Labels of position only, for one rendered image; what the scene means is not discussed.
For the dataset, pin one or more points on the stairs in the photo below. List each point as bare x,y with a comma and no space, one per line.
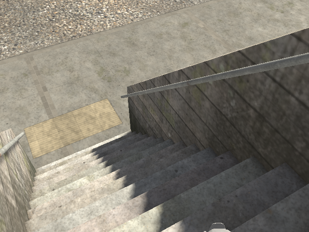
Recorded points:
133,182

